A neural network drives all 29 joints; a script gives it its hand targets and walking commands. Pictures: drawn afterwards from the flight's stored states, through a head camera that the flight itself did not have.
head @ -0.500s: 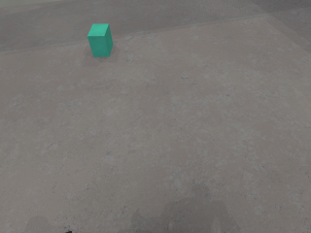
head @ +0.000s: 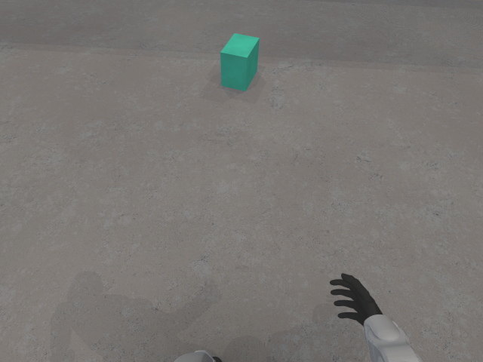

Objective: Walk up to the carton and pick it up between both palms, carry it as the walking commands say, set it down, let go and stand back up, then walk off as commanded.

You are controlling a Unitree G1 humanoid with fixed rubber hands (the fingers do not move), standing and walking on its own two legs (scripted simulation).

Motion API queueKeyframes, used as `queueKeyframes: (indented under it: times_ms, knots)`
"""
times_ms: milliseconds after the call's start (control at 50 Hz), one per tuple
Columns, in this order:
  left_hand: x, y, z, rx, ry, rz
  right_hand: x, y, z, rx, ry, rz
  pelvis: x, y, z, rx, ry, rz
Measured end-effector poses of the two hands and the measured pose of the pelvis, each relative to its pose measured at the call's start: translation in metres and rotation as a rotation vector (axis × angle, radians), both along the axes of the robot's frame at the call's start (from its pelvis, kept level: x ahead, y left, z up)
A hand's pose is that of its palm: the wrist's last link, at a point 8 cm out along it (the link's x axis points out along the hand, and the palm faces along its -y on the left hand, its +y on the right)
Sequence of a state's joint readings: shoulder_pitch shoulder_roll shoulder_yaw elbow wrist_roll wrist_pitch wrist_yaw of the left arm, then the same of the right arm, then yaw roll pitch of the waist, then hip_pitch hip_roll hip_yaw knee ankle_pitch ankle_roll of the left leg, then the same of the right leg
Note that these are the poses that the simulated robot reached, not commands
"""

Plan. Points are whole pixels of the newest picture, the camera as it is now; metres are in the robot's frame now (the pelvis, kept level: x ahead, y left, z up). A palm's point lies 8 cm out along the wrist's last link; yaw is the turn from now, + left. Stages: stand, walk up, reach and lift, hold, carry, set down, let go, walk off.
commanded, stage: walk up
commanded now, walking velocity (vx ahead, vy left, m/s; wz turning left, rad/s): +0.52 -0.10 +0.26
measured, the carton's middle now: (240, 62) +1.93 +0.18 -0.63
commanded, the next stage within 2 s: none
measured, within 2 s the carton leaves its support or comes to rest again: neither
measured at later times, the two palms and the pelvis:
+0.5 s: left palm (186, 200) +0.45 +0.18 -0.10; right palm (425, 358) +0.19 -0.30 -0.13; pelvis +0.27 -0.06 +0.00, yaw +6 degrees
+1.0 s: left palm (172, 232) +0.36 +0.18 -0.08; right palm (348, 148) +0.67 -0.22 -0.11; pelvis +0.49 -0.03 +0.03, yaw +6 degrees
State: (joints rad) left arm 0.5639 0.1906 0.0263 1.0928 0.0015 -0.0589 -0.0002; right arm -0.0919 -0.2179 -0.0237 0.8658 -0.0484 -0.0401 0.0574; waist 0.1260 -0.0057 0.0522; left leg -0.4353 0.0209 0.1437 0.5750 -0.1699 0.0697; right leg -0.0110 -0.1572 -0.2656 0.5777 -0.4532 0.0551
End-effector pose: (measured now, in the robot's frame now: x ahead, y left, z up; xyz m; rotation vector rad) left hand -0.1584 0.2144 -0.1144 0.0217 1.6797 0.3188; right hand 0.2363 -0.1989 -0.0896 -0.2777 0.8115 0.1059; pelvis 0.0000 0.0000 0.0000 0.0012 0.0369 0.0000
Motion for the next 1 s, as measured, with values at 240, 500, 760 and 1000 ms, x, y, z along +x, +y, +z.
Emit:
queueKeyframes:
  times_ms: [240, 500, 760, 1000]
  knots:
    - [0.332, 0.045, 0.001, 0.019, -0.461, -0.252, -0.113, -0.052, -0.004, -0.114, 0.453, -0.322, 0.115, 0.003, 0.027, -0.029, -0.037, 0.049]
    - [0.61, -0.038, 0.012, 0.036, -0.767, -0.367, -0.05, -0.103, -0.039, -0.102, 0.697, -0.381, 0.274, -0.058, -0.003, 0.01, -0.005, 0.098]
    - [0.491, -0.033, 0.036, 0.164, -0.276, -0.095, 0.244, -0.123, -0.034, -0.017, 0.38, -0.154, 0.393, -0.077, 0.028, 0.057, -0.042, 0.088]
    - [0.516, -0.033, 0.033, 0.108, -0.135, 0.058, 0.433, -0.025, -0.018, 0.076, 0.221, 0.003, 0.494, -0.033, 0.027, 0.046, -0.038, 0.099]
